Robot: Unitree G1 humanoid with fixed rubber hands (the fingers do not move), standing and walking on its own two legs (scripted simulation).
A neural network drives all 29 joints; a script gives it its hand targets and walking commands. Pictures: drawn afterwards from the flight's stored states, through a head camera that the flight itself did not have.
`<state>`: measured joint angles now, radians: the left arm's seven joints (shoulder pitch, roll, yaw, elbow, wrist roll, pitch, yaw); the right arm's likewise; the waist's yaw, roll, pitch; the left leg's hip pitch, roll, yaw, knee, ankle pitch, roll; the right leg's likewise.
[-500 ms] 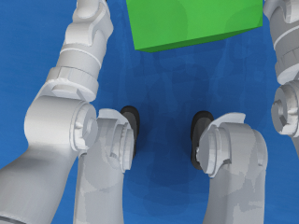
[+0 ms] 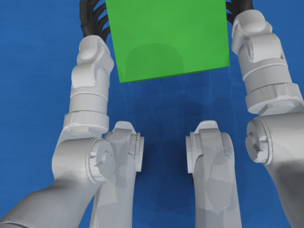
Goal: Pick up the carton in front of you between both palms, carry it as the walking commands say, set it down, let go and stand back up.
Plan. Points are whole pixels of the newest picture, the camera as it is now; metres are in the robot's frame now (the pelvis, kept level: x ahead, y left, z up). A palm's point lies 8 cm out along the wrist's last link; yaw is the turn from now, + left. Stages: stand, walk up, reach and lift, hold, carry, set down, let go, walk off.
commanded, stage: reach and lift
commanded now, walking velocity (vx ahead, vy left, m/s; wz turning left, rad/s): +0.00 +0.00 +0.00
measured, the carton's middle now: (165, 35) +0.53 -0.03 -0.19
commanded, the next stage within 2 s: none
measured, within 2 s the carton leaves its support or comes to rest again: neither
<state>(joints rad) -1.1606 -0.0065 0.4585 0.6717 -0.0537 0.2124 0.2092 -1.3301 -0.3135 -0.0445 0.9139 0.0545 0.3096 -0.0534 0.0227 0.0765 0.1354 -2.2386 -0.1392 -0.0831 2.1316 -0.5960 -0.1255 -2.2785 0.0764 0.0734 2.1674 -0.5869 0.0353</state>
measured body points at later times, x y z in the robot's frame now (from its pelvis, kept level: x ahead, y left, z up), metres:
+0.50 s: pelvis -0.01 +0.01 +0.12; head +0.25 -0.02 +0.49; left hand +0.50 +0.12 +0.07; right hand +0.50 -0.18 +0.05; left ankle +0.11 +0.14 -0.35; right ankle +0.10 -0.12 -0.35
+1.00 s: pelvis +0.05 +0.01 +0.26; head +0.19 -0.02 +0.69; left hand +0.46 +0.13 +0.23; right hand +0.44 -0.17 +0.21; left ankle +0.11 +0.14 -0.35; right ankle +0.10 -0.12 -0.35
